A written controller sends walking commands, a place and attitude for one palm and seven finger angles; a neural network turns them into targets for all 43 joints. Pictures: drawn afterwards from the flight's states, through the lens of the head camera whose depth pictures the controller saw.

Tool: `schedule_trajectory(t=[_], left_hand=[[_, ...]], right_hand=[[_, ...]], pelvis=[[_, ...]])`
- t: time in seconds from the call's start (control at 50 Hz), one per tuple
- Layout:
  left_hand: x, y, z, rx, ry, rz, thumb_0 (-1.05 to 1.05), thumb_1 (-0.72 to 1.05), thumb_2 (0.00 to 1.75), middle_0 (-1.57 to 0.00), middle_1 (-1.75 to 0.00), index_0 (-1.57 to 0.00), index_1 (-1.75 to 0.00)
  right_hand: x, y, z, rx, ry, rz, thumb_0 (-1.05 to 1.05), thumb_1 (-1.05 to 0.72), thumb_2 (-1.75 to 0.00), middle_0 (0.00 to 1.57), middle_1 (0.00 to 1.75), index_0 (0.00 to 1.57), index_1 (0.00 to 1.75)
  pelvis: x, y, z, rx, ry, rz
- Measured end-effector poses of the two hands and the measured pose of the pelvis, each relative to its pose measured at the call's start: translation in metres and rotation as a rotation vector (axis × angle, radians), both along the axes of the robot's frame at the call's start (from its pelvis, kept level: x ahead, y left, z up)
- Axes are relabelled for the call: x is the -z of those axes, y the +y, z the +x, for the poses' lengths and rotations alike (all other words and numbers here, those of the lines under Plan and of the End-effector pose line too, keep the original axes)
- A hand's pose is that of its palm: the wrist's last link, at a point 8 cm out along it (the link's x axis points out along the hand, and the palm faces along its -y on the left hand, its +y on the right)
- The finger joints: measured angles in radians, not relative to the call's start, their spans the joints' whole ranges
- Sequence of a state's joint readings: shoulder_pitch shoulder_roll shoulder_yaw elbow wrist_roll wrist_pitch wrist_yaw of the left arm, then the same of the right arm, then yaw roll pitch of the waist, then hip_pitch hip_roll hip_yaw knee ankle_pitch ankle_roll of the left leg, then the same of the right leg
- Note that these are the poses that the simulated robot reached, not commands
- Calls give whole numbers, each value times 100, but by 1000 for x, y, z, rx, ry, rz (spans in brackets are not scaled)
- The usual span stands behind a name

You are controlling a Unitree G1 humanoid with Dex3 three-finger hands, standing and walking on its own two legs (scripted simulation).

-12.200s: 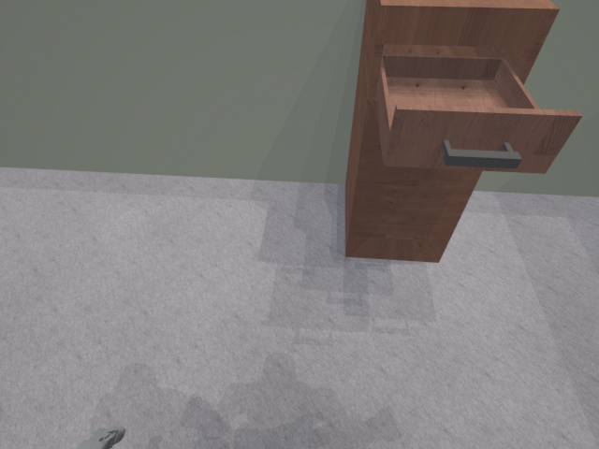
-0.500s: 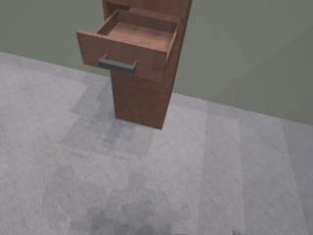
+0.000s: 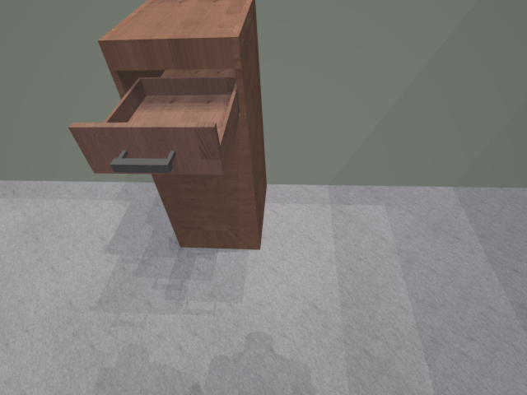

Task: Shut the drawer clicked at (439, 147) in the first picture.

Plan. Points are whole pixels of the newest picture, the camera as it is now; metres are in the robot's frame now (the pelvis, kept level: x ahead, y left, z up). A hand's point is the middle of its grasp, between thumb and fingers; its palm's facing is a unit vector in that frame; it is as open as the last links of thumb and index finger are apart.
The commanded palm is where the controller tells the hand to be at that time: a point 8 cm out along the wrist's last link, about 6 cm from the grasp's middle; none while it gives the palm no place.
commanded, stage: take the last steps up to it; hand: left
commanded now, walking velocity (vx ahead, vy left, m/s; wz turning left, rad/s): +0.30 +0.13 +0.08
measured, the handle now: (144, 159) +0.61 +0.30 +0.03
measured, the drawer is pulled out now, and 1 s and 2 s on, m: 0.29 0.29 0.29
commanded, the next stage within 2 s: come to a stop and stand still in 0.58 s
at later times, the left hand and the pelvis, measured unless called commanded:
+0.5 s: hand out of the picture +0.10 +0.27 -0.19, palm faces +0.14 -0.97 -0.19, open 7.3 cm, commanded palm none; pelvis +0.18 +0.10 -0.02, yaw +2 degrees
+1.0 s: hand (154, 293) +0.38 +0.28 -0.18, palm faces +0.04 -0.98 -0.20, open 7.3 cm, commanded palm none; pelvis +0.29 +0.11 -0.01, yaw +3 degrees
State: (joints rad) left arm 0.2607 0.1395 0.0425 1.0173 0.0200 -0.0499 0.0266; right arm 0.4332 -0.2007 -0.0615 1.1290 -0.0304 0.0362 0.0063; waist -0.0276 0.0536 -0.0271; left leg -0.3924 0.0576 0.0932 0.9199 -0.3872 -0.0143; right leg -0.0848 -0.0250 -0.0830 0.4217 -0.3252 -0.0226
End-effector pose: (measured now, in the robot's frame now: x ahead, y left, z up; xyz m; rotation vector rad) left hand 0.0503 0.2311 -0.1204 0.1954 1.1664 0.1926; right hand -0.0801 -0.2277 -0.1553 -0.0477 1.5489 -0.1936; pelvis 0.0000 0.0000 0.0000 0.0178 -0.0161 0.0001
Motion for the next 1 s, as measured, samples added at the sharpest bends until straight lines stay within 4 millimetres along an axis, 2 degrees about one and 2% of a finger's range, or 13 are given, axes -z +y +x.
schedule_trajectory(t=[0.14, 0.2, 0.28, 0.38, 0.44, 0.54, 0.58, 0.66, 0.74, 0.8, 0.86, 0.92, 1.0], left_hand=[[3, 2, -45, -68, 198, -16, -1, 94, 90, -20, -30, -20, -30], [8, 1, -63, -117, 296, -45, -1, 93, 90, -20, -30, -20, -30], [14, 6, -77, -181, 419, -87, 0, 92, 90, -20, -30, -20, -30], [34, 30, -63, -222, 542, -136, 0, 91, 90, -20, -30, -21, -30], [43, 56, -25, -222, 522, -134, 0, 91, 90, -20, -30, -20, -30], [39, 99, 89, -142, 305, -82, 0, 91, 90, -20, -30, -20, -30], [34, 110, 138, -109, 208, -63, 0, 91, 90, -19, -30, -20, -30], [20, 119, 221, -55, 58, -42, 0, 92, 90, -19, -30, -20, -30], [10, 115, 283, -6, -20, -29, 0, 92, 90, -19, -30, -20, -30], [12, 107, 315, 18, -49, -19, 0, 91, 90, -19, -30, -20, -30], [17, 96, 330, 46, -31, -23, -1, 91, 90, -19, -30, -20, -30], [22, 90, 332, 50, 4, -39, 0, 91, 90, -19, -30, -20, -30], [29, 95, 322, 0, 23, -55, -1, 91, 90, -20, -30, -21, -30]], right_hand=[[-3, -3, 84, -43, -96, -8, 1, -91, -90, 19, 29, 19, 30], [-3, 4, 133, -86, -137, -13, 1, -91, -90, 19, 29, 19, 30], [-1, 24, 213, -159, -207, -22, 1, -91, -90, 19, 29, 19, 30], [8, 63, 320, -250, -344, -60, 1, -91, -90, 19, 29, 19, 30], [5, 84, 355, -258, -394, -77, 1, -91, -90, 19, 29, 19, 30], [-8, 113, 371, -205, -402, -56, 0, -91, -90, 19, 29, 20, 30], [-12, 113, 373, -163, -397, -68, 0, -93, -90, 20, 30, 20, 30], [-11, 115, 370, -130, -345, -59, 0, -94, -90, 20, 30, 20, 30], [-2, 119, 364, -93, -271, -35, 0, -93, -90, 20, 30, 20, 30], [7, 121, 360, -71, -203, -14, 0, -92, -90, 20, 30, 20, 30], [13, 122, 360, -28, -149, -1, 1, -91, -90, 20, 30, 20, 30], [12, 124, 360, -16, -107, -1, 1, -91, -90, 20, 30, 20, 30], [6, 125, 364, -56, -72, -24, 1, -91, -90, 20, 30, 20, 30]], pelvis=[[-4, 7, 36, -26, -3, 0], [0, 18, 57, -39, 5, -6], [8, 38, 92, -53, 20, -14], [32, 76, 144, -63, 30, -25], [34, 93, 165, -60, 16, -17], [16, 107, 197, -33, -2, 3], [11, 111, 210, -28, -2, 9], [6, 118, 236, -19, -2, 19], [6, 118, 262, -17, -1, 23], [11, 112, 282, -21, -5, 28], [14, 107, 295, -16, 3, 10], [13, 106, 299, -40, 17, -7], [12, 111, 290, -57, 25, -15]])
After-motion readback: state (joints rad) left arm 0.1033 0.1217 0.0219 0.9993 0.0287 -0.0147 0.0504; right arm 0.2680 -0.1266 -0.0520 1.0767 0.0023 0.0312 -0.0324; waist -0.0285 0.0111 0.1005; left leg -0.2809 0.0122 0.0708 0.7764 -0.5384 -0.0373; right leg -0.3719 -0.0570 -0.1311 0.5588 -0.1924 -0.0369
